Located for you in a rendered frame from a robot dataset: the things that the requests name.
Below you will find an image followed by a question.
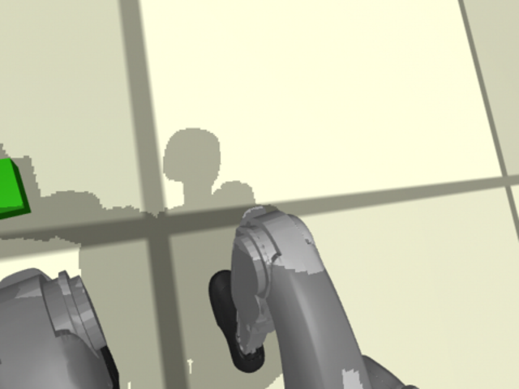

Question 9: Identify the right robot hand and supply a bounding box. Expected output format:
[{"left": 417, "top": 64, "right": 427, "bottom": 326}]
[{"left": 362, "top": 355, "right": 405, "bottom": 389}]

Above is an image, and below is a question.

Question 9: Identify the right robot foot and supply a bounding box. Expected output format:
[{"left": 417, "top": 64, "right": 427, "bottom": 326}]
[{"left": 208, "top": 270, "right": 264, "bottom": 373}]

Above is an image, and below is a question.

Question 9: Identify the carton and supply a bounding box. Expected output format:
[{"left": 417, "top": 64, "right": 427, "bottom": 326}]
[{"left": 0, "top": 158, "right": 31, "bottom": 220}]

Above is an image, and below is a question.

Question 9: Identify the left robot foot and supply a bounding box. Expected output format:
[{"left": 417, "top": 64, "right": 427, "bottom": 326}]
[{"left": 100, "top": 345, "right": 120, "bottom": 389}]

